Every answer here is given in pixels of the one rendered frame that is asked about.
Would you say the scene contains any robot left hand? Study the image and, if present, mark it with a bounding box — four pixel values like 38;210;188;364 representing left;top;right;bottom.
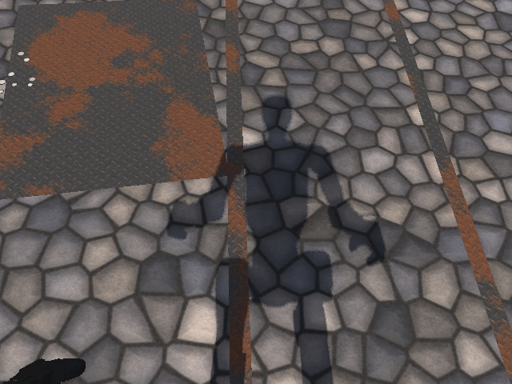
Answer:
3;358;86;384

